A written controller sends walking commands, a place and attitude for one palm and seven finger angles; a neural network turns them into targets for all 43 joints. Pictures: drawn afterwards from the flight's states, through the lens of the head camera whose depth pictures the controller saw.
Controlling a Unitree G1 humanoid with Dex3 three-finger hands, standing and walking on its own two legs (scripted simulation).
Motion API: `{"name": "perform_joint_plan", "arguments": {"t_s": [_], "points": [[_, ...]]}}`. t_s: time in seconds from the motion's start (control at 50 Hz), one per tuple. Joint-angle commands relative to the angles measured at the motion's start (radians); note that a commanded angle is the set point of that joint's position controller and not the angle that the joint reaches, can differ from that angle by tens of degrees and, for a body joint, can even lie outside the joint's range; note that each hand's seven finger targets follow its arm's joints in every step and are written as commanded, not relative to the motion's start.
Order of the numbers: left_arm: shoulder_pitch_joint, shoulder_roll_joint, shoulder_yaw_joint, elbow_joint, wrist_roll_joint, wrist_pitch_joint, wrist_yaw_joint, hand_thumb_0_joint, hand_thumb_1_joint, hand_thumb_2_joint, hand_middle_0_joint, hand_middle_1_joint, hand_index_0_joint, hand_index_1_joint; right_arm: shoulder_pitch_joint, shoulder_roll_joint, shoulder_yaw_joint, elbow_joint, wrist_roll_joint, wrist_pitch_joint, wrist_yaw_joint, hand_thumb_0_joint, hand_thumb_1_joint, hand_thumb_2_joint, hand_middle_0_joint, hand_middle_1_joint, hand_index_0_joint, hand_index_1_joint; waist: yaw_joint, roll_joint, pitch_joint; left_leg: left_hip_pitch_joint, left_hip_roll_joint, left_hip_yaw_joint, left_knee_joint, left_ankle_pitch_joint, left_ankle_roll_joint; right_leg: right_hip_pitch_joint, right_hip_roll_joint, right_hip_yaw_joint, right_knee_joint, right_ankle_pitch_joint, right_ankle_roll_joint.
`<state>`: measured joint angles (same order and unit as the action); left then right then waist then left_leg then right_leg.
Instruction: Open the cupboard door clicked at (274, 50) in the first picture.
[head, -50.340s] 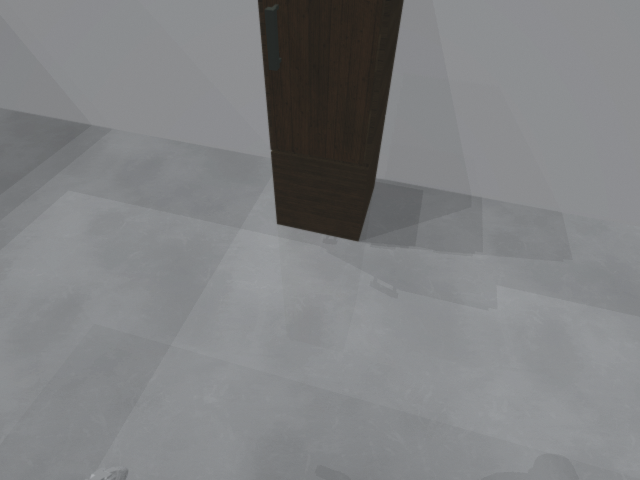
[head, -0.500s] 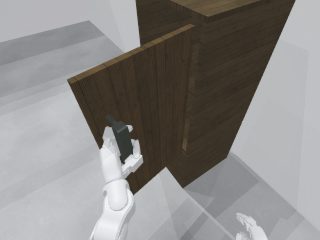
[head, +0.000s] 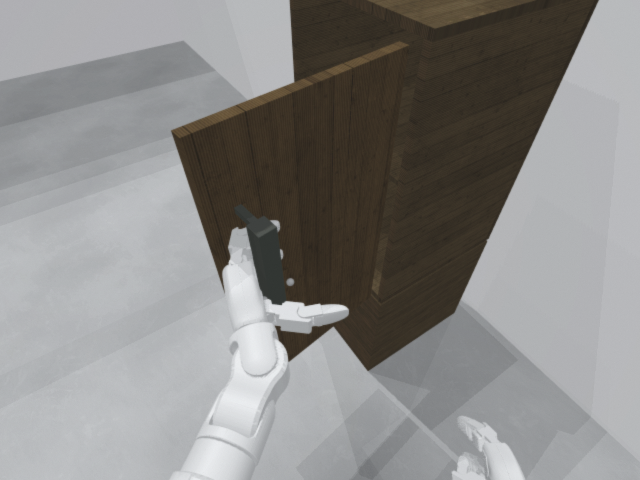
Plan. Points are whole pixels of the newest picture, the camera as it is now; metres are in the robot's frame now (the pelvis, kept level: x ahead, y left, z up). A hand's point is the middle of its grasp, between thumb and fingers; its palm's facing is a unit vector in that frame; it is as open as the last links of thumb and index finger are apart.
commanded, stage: open thumb and fingers to let go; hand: left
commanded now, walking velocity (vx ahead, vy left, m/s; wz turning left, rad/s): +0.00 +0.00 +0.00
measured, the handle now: (259, 260) +0.37 +0.10 +0.08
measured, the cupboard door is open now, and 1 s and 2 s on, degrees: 98 100 100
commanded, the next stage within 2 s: slide the hand sideways off the handle in 0.20 s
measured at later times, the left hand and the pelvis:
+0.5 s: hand (282, 306) +0.30 +0.07 +0.08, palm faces -0.13 -0.99 -0.08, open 16.1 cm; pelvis -0.01 +0.01 +0.00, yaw +1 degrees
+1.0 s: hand (261, 334) +0.27 +0.09 +0.08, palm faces -0.09 -1.00 -0.01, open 16.3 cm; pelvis +0.02 +0.00 +0.00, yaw -1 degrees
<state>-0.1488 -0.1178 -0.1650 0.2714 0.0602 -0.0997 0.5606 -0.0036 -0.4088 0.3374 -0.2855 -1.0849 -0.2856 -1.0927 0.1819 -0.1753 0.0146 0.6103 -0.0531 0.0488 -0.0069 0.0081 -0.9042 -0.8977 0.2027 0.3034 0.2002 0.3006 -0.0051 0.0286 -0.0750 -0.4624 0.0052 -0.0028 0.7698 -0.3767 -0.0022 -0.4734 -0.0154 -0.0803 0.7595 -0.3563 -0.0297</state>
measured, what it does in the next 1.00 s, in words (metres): stands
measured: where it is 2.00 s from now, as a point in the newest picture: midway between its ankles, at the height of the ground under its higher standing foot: outside the picture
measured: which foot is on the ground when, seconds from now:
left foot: down 0.00-1.00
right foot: down 0.00-1.00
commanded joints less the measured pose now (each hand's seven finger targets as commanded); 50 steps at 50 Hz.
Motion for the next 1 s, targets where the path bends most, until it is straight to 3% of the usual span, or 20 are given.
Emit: {"name": "perform_joint_plan", "arguments": {"t_s": [0.0,0.12,0.16,0.28,0.3,0.32,0.34,0.38,0.42,0.46,0.5,0.54,0.62,0.64,0.68,0.74,0.86,0.92,0.98], "points": [[-0.315,-0.058,-0.03,-0.237,0.028,-0.073,0.013,0.0,-0.5,0.3,-0.217,-0.7,-0.217,-0.7,-0.106,-0.095,-0.035,-0.151,0.0,-0.05,-0.005,0.0,-0.9,-0.9,0.2,0.3,0.2,0.3,-0.005,-0.093,-0.226,0.069,-0.006,-0.009,-0.107,0.166,0.005,0.091,0.01,0.026,-0.129,0.126,-0.007],[-0.341,-0.07,-0.041,-0.213,0.039,-0.067,0.034,0.0,-0.5,0.3,-0.167,-0.4,-0.167,-0.4,-0.108,-0.096,-0.034,-0.144,0.002,-0.058,-0.001,0.0,-0.9,-0.9,0.2,0.3,0.2,0.3,-0.014,-0.101,-0.191,0.05,-0.005,-0.012,-0.113,0.114,0.005,0.059,0.013,0.022,-0.135,0.061,-0.008],[-0.346,-0.072,-0.045,-0.234,0.044,-0.068,0.039,0.0,-0.5,0.3,-0.15,-0.3,-0.15,-0.3,-0.109,-0.098,-0.035,-0.144,0.002,-0.061,0.001,0.0,-0.9,-0.9,0.2,0.3,0.2,0.3,-0.008,-0.082,-0.21,0.052,-0.006,-0.011,-0.111,0.124,0.005,0.064,0.013,0.024,-0.127,0.069,-0.01],[-0.37,-0.08,-0.053,-0.233,0.045,-0.063,0.051,0.0,-0.5,0.3,-0.15,-0.3,-0.15,-0.3,-0.114,-0.095,-0.034,-0.137,0.003,-0.065,0.002,0.0,-0.9,-0.9,0.2,0.3,0.2,0.3,-0.013,-0.088,-0.201,0.046,-0.007,-0.014,-0.109,0.098,0.003,0.047,0.013,0.023,-0.127,0.043,-0.008],[-0.338,-0.008,-0.242,-0.218,0.128,-0.098,-0.154,0.0,-0.5,0.3,-0.15,-0.3,-0.15,-0.3,-0.037,-0.125,-0.031,-0.104,0.003,-0.058,0.001,0.0,-0.9,-0.9,0.2,0.3,0.2,0.3,-0.09,-0.149,-0.158,0.076,-0.004,-0.018,-0.103,0.12,0.021,0.012,0.009,0.047,-0.123,0.121,-0.008],[-0.376,0.072,-0.159,-0.273,0.088,-0.142,-0.262,0.0,-0.5,0.3,-0.15,-0.3,-0.15,-0.3,-0.03,-0.125,-0.037,-0.141,0.017,-0.063,-0.01,0.0,-0.9,-0.9,0.2,0.3,0.2,0.3,-0.062,-0.119,-0.211,0.078,-0.01,-0.013,-0.097,0.133,0.027,0.04,0.005,0.048,-0.115,0.154,-0.011],[-0.39,0.097,-0.165,-0.302,0.072,-0.17,-0.347,0.0,-0.5,0.3,-0.15,-0.3,-0.15,-0.3,-0.035,-0.129,-0.034,-0.153,0.023,-0.067,-0.02,0.0,-0.9,-0.9,0.2,0.3,0.2,0.3,-0.057,-0.057,-0.24,0.105,-0.012,-0.009,-0.095,0.139,0.028,0.052,0.002,0.054,-0.106,0.167,-0.013],[-0.407,0.095,-0.189,-0.291,0.0,-0.195,-0.501,0.0,-0.5,0.3,-0.15,-0.3,-0.15,-0.3,-0.034,-0.127,-0.022,-0.17,0.044,-0.09,-0.033,0.0,-0.9,-0.9,0.2,0.3,0.2,0.3,-0.071,-0.016,-0.223,0.132,-0.016,-0.021,-0.103,0.109,0.029,0.032,0.006,0.049,-0.109,0.142,-0.013],[-0.384,0.078,-0.144,-0.246,-0.12,-0.174,-0.587,0.0,-0.5,0.3,-0.15,-0.3,-0.15,-0.3,-0.054,-0.127,-0.009,-0.193,0.068,-0.114,-0.044,0.0,-0.9,-0.9,0.2,0.3,0.2,0.3,-0.058,-0.029,-0.179,0.107,-0.018,-0.034,-0.126,0.029,0.024,0.026,0.017,0.037,-0.13,0.059,-0.009],[-0.361,0.039,-0.12,-0.22,-0.192,-0.148,-0.598,0.0,-0.5,0.3,-0.15,-0.3,-0.15,-0.3,-0.064,-0.128,-0.004,-0.199,0.081,-0.142,-0.044,0.0,-0.9,-0.9,0.2,0.3,0.2,0.3,-0.052,-0.047,-0.142,0.101,-0.015,-0.048,-0.147,-0.014,0.016,0.013,0.022,0.021,-0.138,0.018,-0.005],[-0.302,0.063,-0.065,-0.218,-0.212,-0.134,-0.57,0.0,-0.5,0.3,-0.15,-0.3,-0.15,-0.3,-0.056,-0.136,-0.006,-0.201,0.079,-0.162,-0.035,0.0,-0.9,-0.9,0.2,0.3,0.2,0.3,-0.027,-0.105,-0.143,0.078,-0.016,-0.051,-0.159,-0.022,0.013,0.028,0.023,0.014,-0.138,0.002,0.0],[-0.256,0.117,-0.021,-0.246,-0.185,-0.135,-0.539,0.0,-0.5,0.3,-0.15,-0.3,-0.15,-0.3,-0.053,-0.14,-0.009,-0.206,0.072,-0.17,-0.023,0.0,-0.9,-0.9,0.2,0.3,0.2,0.3,-0.001,-0.11,-0.16,0.074,-0.017,-0.043,-0.161,0.011,0.013,0.051,0.02,0.017,-0.133,0.017,-0.001],[-0.177,0.144,-0.008,-0.312,-0.139,-0.141,-0.519,0.0,-0.5,0.3,-0.15,-0.3,-0.15,-0.3,-0.043,-0.135,-0.013,-0.219,0.065,-0.176,-0.005,0.0,-0.9,-0.9,0.2,0.3,0.2,0.3,0.005,-0.09,-0.173,0.083,-0.014,-0.025,-0.149,0.08,0.014,0.073,0.016,0.028,-0.125,0.082,-0.002],[-0.119,0.181,0.026,-0.314,-0.132,-0.139,-0.52,0.0,-0.5,0.3,-0.15,-0.3,-0.15,-0.3,-0.042,-0.139,-0.017,-0.222,0.064,-0.175,-0.003,0.0,-0.9,-0.9,0.2,0.3,0.2,0.3,0.022,-0.091,-0.18,0.079,-0.014,-0.019,-0.147,0.098,0.014,0.093,0.016,0.031,-0.125,0.096,-0.005],[-0.055,0.164,0.014,-0.373,-0.137,-0.14,-0.534,0.0,-0.5,0.3,-0.15,-0.3,-0.15,-0.3,-0.045,-0.132,-0.015,-0.24,0.064,-0.176,0.003,0.0,-0.9,-0.9,0.2,0.3,0.2,0.3,0.025,-0.082,-0.186,0.086,-0.013,-0.01,-0.145,0.137,0.013,0.113,0.016,0.029,-0.115,0.15,-0.004],[0.062,0.197,0.045,-0.419,-0.141,-0.128,-0.545,0.0,-0.5,0.3,-0.15,-0.3,-0.15,-0.3,-0.044,-0.132,-0.014,-0.253,0.064,-0.173,0.006,0.0,-0.9,-0.9,0.2,0.3,0.2,0.3,0.037,-0.077,-0.169,0.072,-0.012,-0.001,-0.141,0.161,0.012,0.134,0.018,0.033,-0.115,0.187,-0.004],[0.151,0.214,0.037,-0.586,-0.137,-0.122,-0.546,0.0,-0.5,0.3,-0.15,-0.3,-0.15,-0.3,-0.042,-0.129,-0.015,-0.276,0.064,-0.176,0.0,0.0,-0.9,-0.9,0.2,0.3,0.2,0.3,0.007,-0.034,-0.155,0.081,-0.011,0.0,-0.113,0.181,0.015,0.102,0.02,0.033,-0.1,0.219,0.002],[0.206,0.235,0.054,-0.639,-0.142,-0.138,-0.552,0.0,-0.5,0.3,-0.15,-0.3,-0.15,-0.3,-0.022,-0.129,-0.017,-0.272,0.062,-0.189,-0.006,0.0,-0.9,-0.9,0.2,0.3,0.2,0.3,0.001,-0.056,-0.175,0.084,-0.01,-0.009,-0.095,0.212,0.015,0.103,0.022,0.029,-0.082,0.255,0.003],[0.26,0.239,0.045,-0.68,-0.149,-0.148,-0.575,0.0,-0.5,0.3,-0.15,-0.3,-0.15,-0.3,-0.015,-0.131,-0.018,-0.272,0.064,-0.2,-0.009,0.0,-0.9,-0.9,0.2,0.3,0.2,0.3,-0.007,-0.034,-0.183,0.082,-0.013,-0.009,-0.075,0.24,0.016,0.098,0.02,0.031,-0.068,0.293,0.005]]}}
